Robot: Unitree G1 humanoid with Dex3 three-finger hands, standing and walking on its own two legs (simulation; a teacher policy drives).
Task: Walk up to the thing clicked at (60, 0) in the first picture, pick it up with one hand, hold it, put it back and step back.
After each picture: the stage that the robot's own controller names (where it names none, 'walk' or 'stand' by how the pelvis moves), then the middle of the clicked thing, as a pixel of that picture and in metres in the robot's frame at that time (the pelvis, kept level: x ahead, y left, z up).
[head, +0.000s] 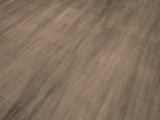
stand; out of the picture +2.30 +0.30 -0.72
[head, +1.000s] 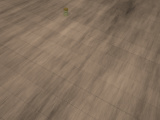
walk; (65, 12) +2.16 +0.13 -0.70
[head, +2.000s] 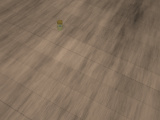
walk; (59, 25) +1.53 +0.14 -0.71
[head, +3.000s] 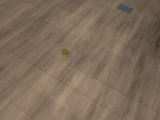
walk; (65, 54) +1.05 +0.13 -0.71
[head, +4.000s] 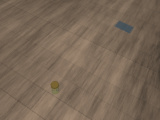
walk; (55, 87) +0.70 +0.17 -0.71
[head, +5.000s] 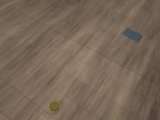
stand; (54, 108) +0.48 +0.17 -0.71
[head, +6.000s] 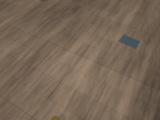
stand; out of the picture +0.44 +0.20 -0.72
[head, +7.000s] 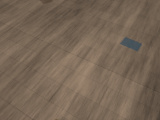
walk; out of the picture +0.42 +0.19 -0.73
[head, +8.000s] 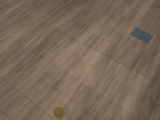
stand; (58, 113) +0.43 +0.19 -0.70
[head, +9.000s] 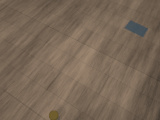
walk; (54, 116) +0.36 +0.20 -0.69
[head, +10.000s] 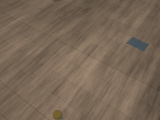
stand; (58, 117) +0.49 +0.20 -0.71
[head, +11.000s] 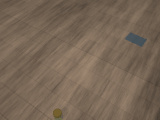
stand; (58, 115) +0.49 +0.20 -0.73
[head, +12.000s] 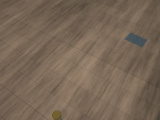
stand; (57, 117) +0.47 +0.21 -0.73
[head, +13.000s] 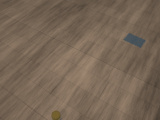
stand; (56, 117) +0.47 +0.21 -0.73
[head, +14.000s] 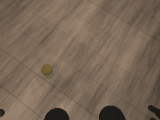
go down; (47, 72) +0.52 +0.20 -0.54
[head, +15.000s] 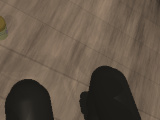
go down; out of the picture +0.55 +0.25 -0.30
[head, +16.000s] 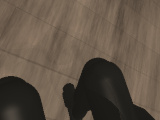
close in; out of the picture +0.55 +0.28 -0.27
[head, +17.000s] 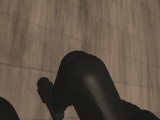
close in; out of the picture +0.53 +0.32 -0.25
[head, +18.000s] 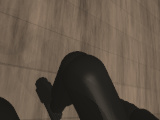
close; out of the picture +0.53 +0.31 -0.26
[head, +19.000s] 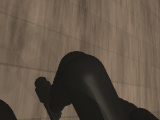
close; out of the picture +0.51 +0.30 -0.26
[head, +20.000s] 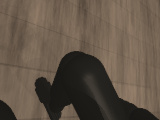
close; out of the picture +0.50 +0.29 -0.26
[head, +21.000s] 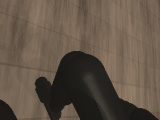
lift; out of the picture +0.50 +0.29 -0.26
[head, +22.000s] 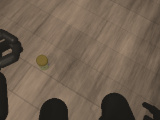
lift; (43, 62) +0.54 +0.20 -0.46
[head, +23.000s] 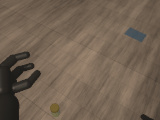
close in; (55, 110) +0.49 +0.19 -0.68
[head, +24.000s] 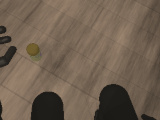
hold; (34, 52) +0.56 +0.21 -0.41
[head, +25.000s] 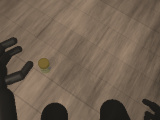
close; (44, 66) +0.53 +0.20 -0.50
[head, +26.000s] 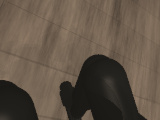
close in; out of the picture +0.56 +0.28 -0.25
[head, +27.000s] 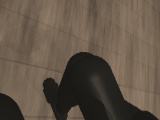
close; out of the picture +0.56 +0.32 -0.25
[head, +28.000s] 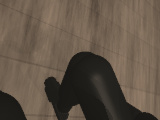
lift; out of the picture +0.55 +0.32 -0.26
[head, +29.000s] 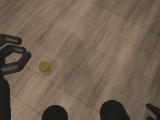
hold; (45, 69) +0.55 +0.20 -0.50
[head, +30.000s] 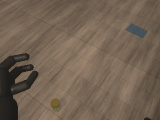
close; (55, 105) +0.51 +0.19 -0.67
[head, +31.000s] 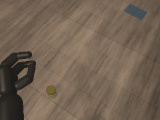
close; (51, 92) +0.51 +0.20 -0.64
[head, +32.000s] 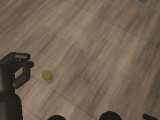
crouch; (48, 77) +0.53 +0.20 -0.57
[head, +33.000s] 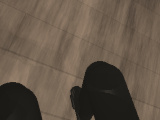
hold; out of the picture +0.58 +0.26 -0.29
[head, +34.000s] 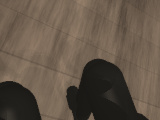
lower; out of the picture +0.57 +0.28 -0.27
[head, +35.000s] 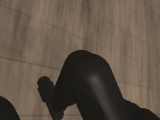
lower; out of the picture +0.54 +0.32 -0.25
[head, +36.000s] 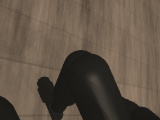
lower; out of the picture +0.54 +0.32 -0.25
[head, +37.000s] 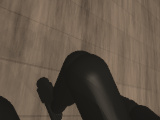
lower; out of the picture +0.55 +0.32 -0.25
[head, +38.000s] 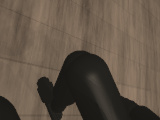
loosen; out of the picture +0.55 +0.31 -0.26
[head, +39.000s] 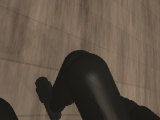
withdraw; out of the picture +0.62 +0.37 -0.28
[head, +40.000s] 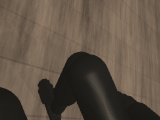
withdraw; out of the picture +0.62 +0.37 -0.29
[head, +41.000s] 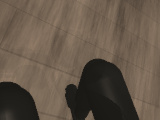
stand; out of the picture +0.63 +0.35 -0.30
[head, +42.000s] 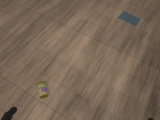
stand; (42, 89) +0.59 +0.25 -0.65
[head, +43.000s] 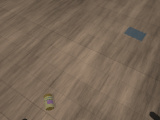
stand; (48, 102) +0.59 +0.26 -0.69
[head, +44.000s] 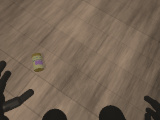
withdraw; (37, 62) +0.62 +0.26 -0.55
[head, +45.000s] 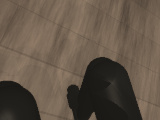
withdraw; out of the picture +0.64 +0.35 -0.28
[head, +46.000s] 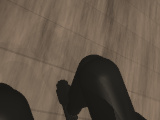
stand; out of the picture +0.62 +0.39 -0.29
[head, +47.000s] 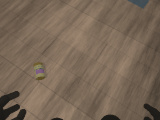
stand; (39, 71) +0.62 +0.27 -0.60
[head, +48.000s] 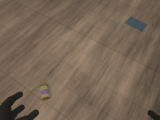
withdraw; (44, 91) +0.60 +0.26 -0.68
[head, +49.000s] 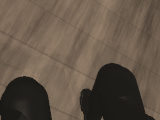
lower; out of the picture +0.66 +0.33 -0.31
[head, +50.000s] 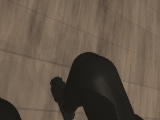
hold; out of the picture +0.61 +0.40 -0.28
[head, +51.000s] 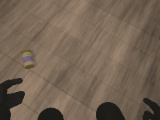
hold; (27, 59) +0.64 +0.29 -0.54
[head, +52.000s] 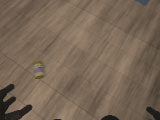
withdraw; (38, 70) +0.62 +0.28 -0.62
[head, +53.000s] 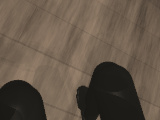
rise; out of the picture +0.66 +0.35 -0.31
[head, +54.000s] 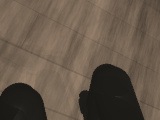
lower; out of the picture +0.64 +0.36 -0.31
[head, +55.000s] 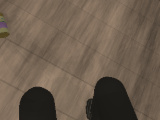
lower; out of the picture +0.65 +0.33 -0.42
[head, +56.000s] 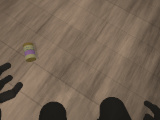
walk; (29, 52) +0.65 +0.30 -0.52
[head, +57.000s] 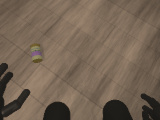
rise; (36, 53) +0.64 +0.30 -0.52
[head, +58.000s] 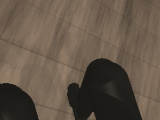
rise; out of the picture +0.65 +0.38 -0.29
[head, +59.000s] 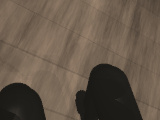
stand; out of the picture +0.64 +0.39 -0.31
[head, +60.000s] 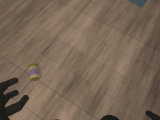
hold; (33, 72) +0.63 +0.31 -0.60
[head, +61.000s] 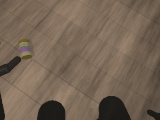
rise; (25, 49) +0.63 +0.31 -0.51
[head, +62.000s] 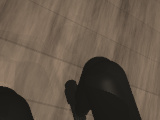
stand; out of the picture +0.64 +0.40 -0.29
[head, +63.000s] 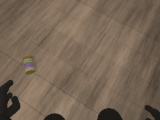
stand; (28, 65) +0.63 +0.32 -0.57
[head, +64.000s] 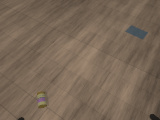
stand; (41, 99) +0.61 +0.31 -0.69
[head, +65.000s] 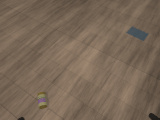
stand; (42, 100) +0.60 +0.31 -0.69
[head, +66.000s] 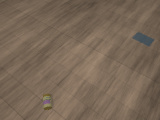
stand; (47, 101) +0.61 +0.30 -0.73
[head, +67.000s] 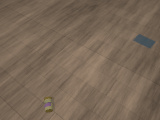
stand; (48, 104) +0.61 +0.31 -0.75
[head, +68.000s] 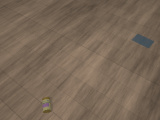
stand; (46, 104) +0.60 +0.32 -0.75
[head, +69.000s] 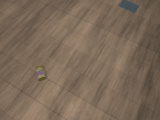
walk; (40, 73) +0.70 +0.33 -0.73
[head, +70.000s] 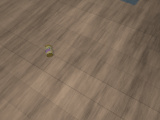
walk; (48, 50) +1.05 +0.41 -0.73
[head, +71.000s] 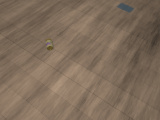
stand; (49, 44) +1.24 +0.30 -0.73
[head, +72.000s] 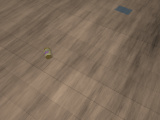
stand; (47, 53) +1.17 +0.35 -0.75
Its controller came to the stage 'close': yes
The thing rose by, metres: 0.01
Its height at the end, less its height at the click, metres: -0.02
